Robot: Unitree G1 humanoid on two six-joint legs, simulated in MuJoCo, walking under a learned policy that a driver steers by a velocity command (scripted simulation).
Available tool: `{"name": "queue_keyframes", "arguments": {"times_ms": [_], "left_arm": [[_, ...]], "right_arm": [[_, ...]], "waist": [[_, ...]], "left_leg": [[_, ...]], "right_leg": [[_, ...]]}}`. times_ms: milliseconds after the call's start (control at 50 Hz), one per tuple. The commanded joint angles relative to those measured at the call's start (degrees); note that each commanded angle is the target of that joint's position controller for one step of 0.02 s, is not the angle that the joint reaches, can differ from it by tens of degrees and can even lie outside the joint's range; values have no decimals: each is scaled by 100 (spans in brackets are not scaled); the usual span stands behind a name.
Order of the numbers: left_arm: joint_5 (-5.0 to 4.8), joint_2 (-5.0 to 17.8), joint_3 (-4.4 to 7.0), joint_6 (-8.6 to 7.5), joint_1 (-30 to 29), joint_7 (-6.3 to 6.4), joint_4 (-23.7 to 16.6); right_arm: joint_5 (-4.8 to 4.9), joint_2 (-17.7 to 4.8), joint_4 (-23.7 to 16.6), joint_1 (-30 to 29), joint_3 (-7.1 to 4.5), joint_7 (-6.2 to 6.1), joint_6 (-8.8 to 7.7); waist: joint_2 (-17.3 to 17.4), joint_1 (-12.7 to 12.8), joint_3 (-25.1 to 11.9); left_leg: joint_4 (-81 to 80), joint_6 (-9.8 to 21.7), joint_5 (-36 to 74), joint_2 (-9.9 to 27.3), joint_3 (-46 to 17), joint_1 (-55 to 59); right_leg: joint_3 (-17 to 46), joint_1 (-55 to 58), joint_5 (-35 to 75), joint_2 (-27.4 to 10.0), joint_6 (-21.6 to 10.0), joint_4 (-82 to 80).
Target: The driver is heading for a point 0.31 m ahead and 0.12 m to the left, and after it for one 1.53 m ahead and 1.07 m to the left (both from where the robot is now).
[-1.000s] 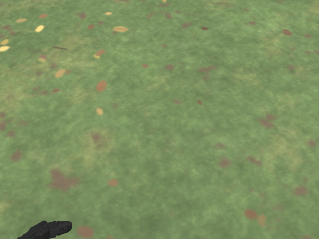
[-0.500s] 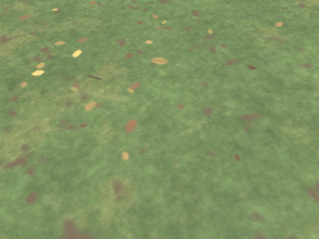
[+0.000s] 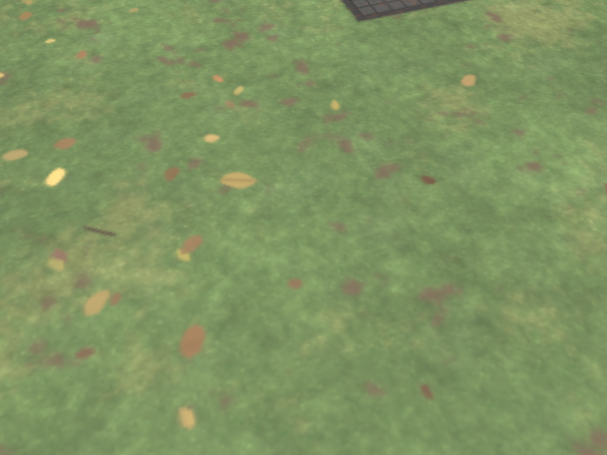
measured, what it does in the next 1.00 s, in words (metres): walks ahead, turning left: right foot, then left foot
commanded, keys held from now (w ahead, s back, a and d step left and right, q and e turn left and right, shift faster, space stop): w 0.04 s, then w+q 0.16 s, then q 0.80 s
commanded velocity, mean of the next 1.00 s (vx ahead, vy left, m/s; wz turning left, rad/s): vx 0.22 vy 0.00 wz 0.43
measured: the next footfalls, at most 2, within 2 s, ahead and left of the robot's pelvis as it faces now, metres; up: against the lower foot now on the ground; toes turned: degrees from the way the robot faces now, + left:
right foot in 0.14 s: +0.27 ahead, -0.15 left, +0.00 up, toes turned +0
left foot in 0.62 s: +0.40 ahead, +0.10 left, +0.00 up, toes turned +18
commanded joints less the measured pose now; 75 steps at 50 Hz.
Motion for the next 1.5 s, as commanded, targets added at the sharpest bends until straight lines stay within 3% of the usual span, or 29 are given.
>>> {"name": "queue_keyframes", "arguments": {"times_ms": [20,100,140,160,180,200,260,340,440,540,600,620,640,660,680,720,800,980,1040,1060,1080,1100,1120,1160,1300,1440,1460,1480,1500], "left_arm": [[-42,318,38,-123,-720,-95,-530],[-20,579,130,-192,-488,-162,-545],[40,1050,371,-217,1047,-79,-118],[163,1613,507,-196,1829,-23,-17],[110,1480,467,-148,2030,-46,54],[67,1009,331,-147,1774,-28,29],[136,520,168,-205,563,-28,-63],[197,593,217,-275,99,39,38],[129,824,278,-76,93,253,173],[-56,1027,359,166,136,284,294],[-146,957,368,279,44,312,277],[5,844,332,271,369,282,274],[319,407,187,245,614,205,99],[195,599,187,211,514,126,112],[-21,789,239,223,122,101,49],[61,781,266,296,-144,213,65],[73,624,246,370,18,274,110],[17,668,246,284,-80,174,74],[39,799,329,207,464,104,235],[150,1210,423,228,629,130,230],[319,1609,499,281,421,149,218],[376,1256,412,254,68,174,-19],[303,955,333,252,-262,222,-134],[106,749,267,266,-428,274,-190],[119,1116,371,427,257,327,-116],[-127,1305,468,419,55,163,-115],[-125,1110,423,393,327,140,9],[82,783,322,372,486,105,-17],[264,547,207,340,205,115,-352]], "right_arm": [[50,-1040,-131,186,-246,-50,15],[95,-1149,-40,160,-310,-98,142],[38,-933,-122,22,-219,-107,171],[-56,-368,-308,457,-40,-79,103],[15,-188,-253,752,30,-62,1],[188,-828,-284,272,-150,-47,-42],[110,-798,-349,-155,-261,-138,61],[75,-414,-477,2,-264,-169,390],[0,-270,-897,-685,-212,-3,420],[-25,-488,-1279,-1023,-314,187,500],[-32,-762,-1219,-321,-482,170,484],[-46,-1318,-1209,59,-663,41,461],[-106,-1844,-1332,-22,-730,-75,486],[-174,-1512,-1486,-26,-609,-10,428],[-122,-1298,-1588,-391,-558,30,374],[58,-957,-1625,-922,-465,-42,391],[-81,-1037,-1745,-1056,-495,-198,482],[-27,-1091,-1847,-1115,-529,-255,644],[63,-996,-1883,-1169,-487,-290,721],[36,-714,-1902,-981,-409,-288,730],[93,-725,-2123,-1013,-438,-269,675],[-26,-1209,-1994,-915,-573,-246,613],[15,-1351,-1834,-768,-654,-217,633],[-9,-1068,-1643,-555,-604,-237,752],[64,-611,-2120,-1326,-357,-106,755],[70,-728,-2049,-811,-432,33,846],[59,-876,-1963,-574,-505,-11,845],[62,-1391,-1976,-350,-645,-98,823],[-87,-1803,-2155,-432,-656,-122,750]], "waist": [[539,-60,314],[657,274,172],[501,1035,-875],[-535,1071,-1902],[-1439,1026,-2451],[-827,1124,-1665],[-381,582,-337],[-402,187,-202],[-260,408,-260],[-223,453,-237],[-8,50,-535],[873,-30,-872],[2183,398,-1265],[1491,146,-2234],[950,128,-1762],[372,346,-924],[795,538,-860],[1173,364,-760],[1066,631,-741],[158,531,-797],[-1552,318,-443],[-1111,357,-386],[-688,218,-361],[-512,223,-221],[-792,779,-358],[-763,428,-451],[-420,362,-549],[868,407,-729],[2086,409,-787]], "left_leg": [[-367,842,1233,1625,-697,-103],[349,676,2191,1843,-968,371],[2181,379,2833,1303,-649,-346],[4346,1,939,595,-270,-2304],[5556,-136,-2199,73,-724,-3519],[6079,-84,-1988,408,-1062,-4041],[5572,-228,-870,928,-865,-3488],[5072,-467,-346,934,-626,-3033],[3280,-463,1029,879,-263,-2750],[2583,-186,477,754,-96,-2732],[1632,217,839,279,201,-1631],[1352,562,3400,763,-736,-527],[1643,1682,5780,2151,-2802,911],[1214,2184,4365,2477,-3694,1094],[1003,1945,3495,2272,-3212,684],[766,1348,2055,1788,-2542,-338],[597,1151,1755,1338,-2183,-1119],[642,885,101,1127,-2909,-1323],[1112,489,-10,769,-2831,-1672],[2154,166,-1088,283,-2240,-2361],[3395,-146,-2166,-601,-1024,-3428],[4614,-347,-2111,-168,-1252,-3431],[5105,-403,-1731,-116,-1226,-3328],[5686,-616,-1171,-30,-1066,-3511],[4067,-871,-1009,485,-394,-3256],[1588,-301,-62,308,212,-1472],[1041,-87,606,255,32,-731],[854,304,2453,1220,-1381,421],[1042,1487,4056,2607,-3097,615]], "right_leg": [[-124,156,169,166,-67,-493],[-120,757,-654,356,-333,-871],[-133,3155,-544,321,-646,-883],[1718,5490,-871,-1126,-1278,-768],[3616,6114,-1950,-1777,-1701,-1604],[3156,5510,-2577,-1584,-1432,-1842],[1011,3389,385,-1047,-1099,-2150],[-265,2597,2187,-857,-1195,-2354],[-1057,2837,1978,-744,-1173,-2362],[-1079,3515,1870,-1070,-1043,-1703],[-1331,3394,2224,-726,-611,-99],[-1467,2596,873,-233,-154,1233],[-1300,609,-4139,793,326,3187],[103,305,-4483,944,270,3964],[275,29,-4068,735,156,4018],[268,0,-3276,433,128,3266],[175,814,-2717,634,250,2005],[292,1543,-2280,842,247,160],[234,2581,-1427,644,-48,-1418],[1216,3182,-1451,-495,-445,-1853],[2640,2945,-726,-1502,-1349,-2221],[2681,2661,-511,-1713,-1652,-2193],[2024,2577,-404,-1372,-1419,-2044],[1211,2767,-401,-884,-1098,-1899],[355,3635,395,-965,-1324,-1815],[-241,3143,527,-1078,-928,-1099],[-532,2718,20,-887,-574,-571],[-1035,1468,-1589,-359,-41,811],[-903,4,-4242,435,356,2125]]}}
